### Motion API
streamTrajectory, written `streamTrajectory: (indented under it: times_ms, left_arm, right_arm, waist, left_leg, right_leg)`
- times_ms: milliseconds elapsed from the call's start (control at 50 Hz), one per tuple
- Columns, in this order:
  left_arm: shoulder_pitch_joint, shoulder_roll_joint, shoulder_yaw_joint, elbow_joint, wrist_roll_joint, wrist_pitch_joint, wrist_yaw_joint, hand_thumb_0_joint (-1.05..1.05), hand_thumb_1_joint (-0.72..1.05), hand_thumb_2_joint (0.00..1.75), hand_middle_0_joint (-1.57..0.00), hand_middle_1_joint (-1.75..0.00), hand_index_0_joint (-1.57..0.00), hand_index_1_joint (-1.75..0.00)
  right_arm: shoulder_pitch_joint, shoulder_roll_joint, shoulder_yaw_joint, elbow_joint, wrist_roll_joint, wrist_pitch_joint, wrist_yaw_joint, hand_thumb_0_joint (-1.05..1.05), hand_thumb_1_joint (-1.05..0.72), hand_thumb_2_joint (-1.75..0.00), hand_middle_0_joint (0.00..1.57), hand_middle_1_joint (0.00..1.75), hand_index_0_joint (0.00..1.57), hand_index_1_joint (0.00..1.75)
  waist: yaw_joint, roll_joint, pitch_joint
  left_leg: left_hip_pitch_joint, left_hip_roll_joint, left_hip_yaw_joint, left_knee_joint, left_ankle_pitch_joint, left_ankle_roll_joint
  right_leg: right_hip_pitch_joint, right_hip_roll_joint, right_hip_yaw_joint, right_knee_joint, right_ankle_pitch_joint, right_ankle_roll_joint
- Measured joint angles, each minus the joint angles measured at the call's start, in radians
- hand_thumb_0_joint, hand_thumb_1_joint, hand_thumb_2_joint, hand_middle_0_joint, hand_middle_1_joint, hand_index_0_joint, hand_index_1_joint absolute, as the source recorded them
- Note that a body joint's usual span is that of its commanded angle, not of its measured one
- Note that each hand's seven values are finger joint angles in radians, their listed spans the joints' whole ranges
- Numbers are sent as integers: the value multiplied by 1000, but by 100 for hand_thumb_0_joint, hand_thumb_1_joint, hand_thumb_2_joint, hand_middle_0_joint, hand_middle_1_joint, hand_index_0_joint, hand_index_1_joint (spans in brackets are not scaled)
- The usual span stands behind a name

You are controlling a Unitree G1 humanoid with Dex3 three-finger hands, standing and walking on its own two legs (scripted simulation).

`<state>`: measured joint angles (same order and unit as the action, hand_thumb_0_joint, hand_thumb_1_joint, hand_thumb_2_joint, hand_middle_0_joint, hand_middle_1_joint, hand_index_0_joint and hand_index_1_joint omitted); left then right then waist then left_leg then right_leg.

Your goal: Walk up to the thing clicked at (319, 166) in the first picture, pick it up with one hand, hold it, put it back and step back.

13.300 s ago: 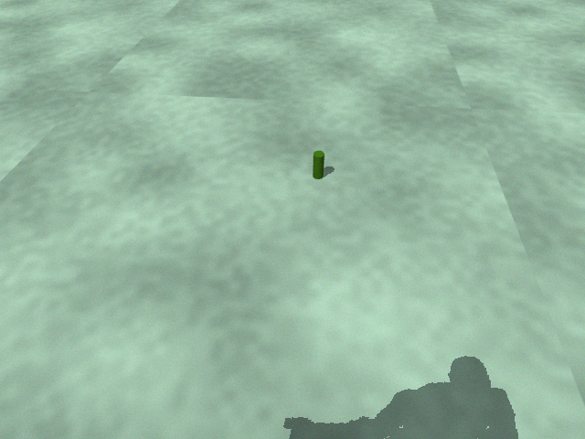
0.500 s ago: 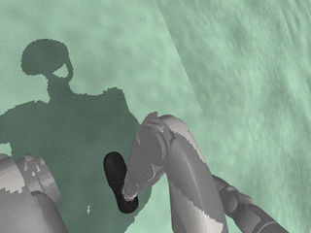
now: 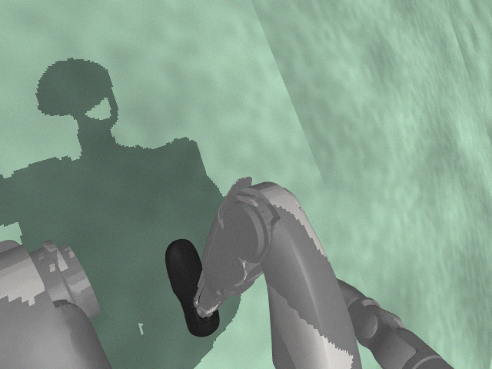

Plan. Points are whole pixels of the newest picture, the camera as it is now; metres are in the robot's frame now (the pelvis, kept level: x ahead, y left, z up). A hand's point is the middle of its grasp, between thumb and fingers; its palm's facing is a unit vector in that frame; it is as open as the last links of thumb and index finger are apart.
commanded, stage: settle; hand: left
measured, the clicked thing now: out of the picture +0.46 +0.35 -0.23
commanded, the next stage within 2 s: lift in 1.78 s
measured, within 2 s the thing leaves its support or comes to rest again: leaves its support in 0.04 s
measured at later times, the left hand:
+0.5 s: hand out of the picture +0.46 +0.38 -0.06, palm faces +0.50 -0.87 -0.01, open 6.9 cm
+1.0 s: hand out of the picture +0.45 +0.38 +0.00, palm faces +0.51 -0.86 -0.02, open 5.1 cm
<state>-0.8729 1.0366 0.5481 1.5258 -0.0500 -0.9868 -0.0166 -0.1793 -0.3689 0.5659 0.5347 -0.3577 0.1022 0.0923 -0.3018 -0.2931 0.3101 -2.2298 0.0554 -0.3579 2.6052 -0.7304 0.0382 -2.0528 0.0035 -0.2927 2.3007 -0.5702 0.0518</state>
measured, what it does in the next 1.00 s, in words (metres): stands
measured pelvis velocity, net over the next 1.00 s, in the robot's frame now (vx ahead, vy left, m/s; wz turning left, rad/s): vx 0.02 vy -0.02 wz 0.15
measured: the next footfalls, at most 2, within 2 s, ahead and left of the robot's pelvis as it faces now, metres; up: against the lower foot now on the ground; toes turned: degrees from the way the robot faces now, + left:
none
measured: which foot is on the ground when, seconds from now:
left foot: down 0.00-1.00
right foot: down 0.00-1.00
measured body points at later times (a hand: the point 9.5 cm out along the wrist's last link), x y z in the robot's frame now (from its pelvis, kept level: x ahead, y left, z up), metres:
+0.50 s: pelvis +0.01 -0.01 +0.01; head +0.22 +0.15 +0.37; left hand +0.43 +0.43 -0.06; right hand +0.14 -0.26 -0.05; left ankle +0.08 +0.11 -0.27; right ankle +0.15 -0.12 -0.27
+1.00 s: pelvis +0.02 -0.02 +0.04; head +0.22 +0.11 +0.42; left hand +0.42 +0.42 +0.00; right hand +0.16 -0.27 -0.06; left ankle +0.08 +0.11 -0.27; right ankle +0.15 -0.12 -0.27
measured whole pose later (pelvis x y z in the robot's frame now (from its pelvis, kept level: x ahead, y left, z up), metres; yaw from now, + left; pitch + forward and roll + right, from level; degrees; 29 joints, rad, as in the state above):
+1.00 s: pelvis +0.02 -0.02 +0.04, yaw +9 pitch +31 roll -10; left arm -0.82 0.67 0.59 1.08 -0.08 -0.57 -0.14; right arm 0.10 -0.31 0.16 0.64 -0.12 0.07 0.07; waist -0.20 -0.04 -0.02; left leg -2.25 0.04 -0.14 2.39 -0.69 0.03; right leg -2.17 -0.06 -0.13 2.25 -0.62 0.00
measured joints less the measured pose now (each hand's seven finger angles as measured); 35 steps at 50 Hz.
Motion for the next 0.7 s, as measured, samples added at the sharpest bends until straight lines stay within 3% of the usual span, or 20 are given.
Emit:
streamTrajectory:
  times_ms: [120, 220, 460, 700]
  left_arm:
    - [-3, -29, 22, -104, 21, 66, -19, 8, -11, 115, -83, -113, -91, -114]
    - [4, -71, 25, -200, 25, 139, -35, 7, -12, 116, -84, -112, -92, -114]
    - [50, -195, 19, -342, -24, 293, -85, 6, -12, 116, -85, -112, -94, -115]
    - [75, -305, 26, -452, -16, 385, -98, 5, -9, 112, -86, -111, -121, -131]
  right_arm:
    - [37, 10, -38, 7, 11, 6, 4, 0, -89, -90, 21, 30, 21, 30]
    - [90, 17, -89, 11, 41, 13, 6, 0, -89, -90, 21, 30, 21, 30]
    - [217, 22, -229, 39, 145, 6, 6, 0, -89, -89, 21, 30, 21, 30]
    - [265, 45, -337, 74, 202, -7, -9, 0, -88, -89, 21, 30, 21, 30]
  waist:
    - [10, 15, -13]
    - [20, 55, -48]
    - [56, 171, -182]
    - [88, 209, -265]
  left_leg:
    - [-5, -1, 15, -8, 8, 0]
    - [-13, -4, 36, -27, 15, -1]
    - [-40, -5, 113, -92, 35, 6]
    - [-40, -9, 176, -152, 37, -2]
  right_leg:
    - [-9, -6, 11, 4, 0, -4]
    - [-22, -15, 25, 1, -4, -10]
    - [-75, -38, 79, -11, -15, -23]
    - [-107, -58, 129, -20, -37, -37]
